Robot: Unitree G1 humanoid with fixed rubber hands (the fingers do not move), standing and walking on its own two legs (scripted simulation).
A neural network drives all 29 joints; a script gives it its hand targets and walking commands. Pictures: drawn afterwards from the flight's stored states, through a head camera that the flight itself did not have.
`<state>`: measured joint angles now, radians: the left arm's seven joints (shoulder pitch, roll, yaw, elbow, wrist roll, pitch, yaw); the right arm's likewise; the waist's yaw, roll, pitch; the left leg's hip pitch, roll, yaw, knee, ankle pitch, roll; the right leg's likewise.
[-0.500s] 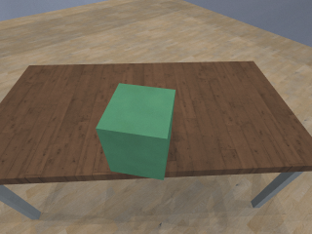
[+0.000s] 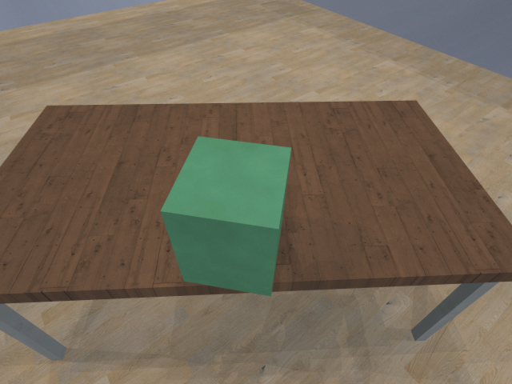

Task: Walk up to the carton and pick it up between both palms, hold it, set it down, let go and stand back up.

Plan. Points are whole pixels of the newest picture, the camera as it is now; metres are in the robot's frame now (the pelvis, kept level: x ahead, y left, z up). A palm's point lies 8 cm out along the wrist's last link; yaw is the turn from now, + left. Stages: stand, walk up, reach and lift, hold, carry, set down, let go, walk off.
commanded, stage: stand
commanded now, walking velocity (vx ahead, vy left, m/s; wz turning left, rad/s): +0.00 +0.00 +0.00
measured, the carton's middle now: (235, 217) +0.46 +0.06 -0.05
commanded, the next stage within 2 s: none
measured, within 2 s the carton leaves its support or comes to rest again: neither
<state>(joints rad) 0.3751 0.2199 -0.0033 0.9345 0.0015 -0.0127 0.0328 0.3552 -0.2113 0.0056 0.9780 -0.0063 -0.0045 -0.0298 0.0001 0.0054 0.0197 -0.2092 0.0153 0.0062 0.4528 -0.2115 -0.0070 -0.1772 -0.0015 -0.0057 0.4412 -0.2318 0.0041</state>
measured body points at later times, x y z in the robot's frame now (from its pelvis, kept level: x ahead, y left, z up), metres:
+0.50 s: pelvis +0.01 +0.01 +0.00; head +0.01 +0.01 +0.45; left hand +0.01 +0.25 -0.15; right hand +0.01 -0.23 -0.15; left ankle +0.02 +0.12 -0.74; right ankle +0.00 -0.12 -0.74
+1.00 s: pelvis +0.01 +0.01 +0.00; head +0.01 +0.01 +0.45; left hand -0.01 +0.25 -0.15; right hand +0.00 -0.23 -0.15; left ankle +0.02 +0.12 -0.74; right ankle +0.00 -0.12 -0.74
